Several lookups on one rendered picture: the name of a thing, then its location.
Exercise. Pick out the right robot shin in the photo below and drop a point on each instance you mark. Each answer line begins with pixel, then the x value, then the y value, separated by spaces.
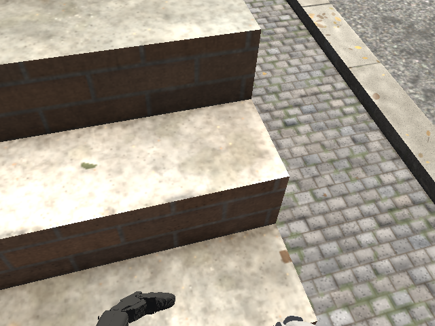
pixel 292 318

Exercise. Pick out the robot left hand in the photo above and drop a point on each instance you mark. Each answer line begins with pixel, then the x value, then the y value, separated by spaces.
pixel 135 306

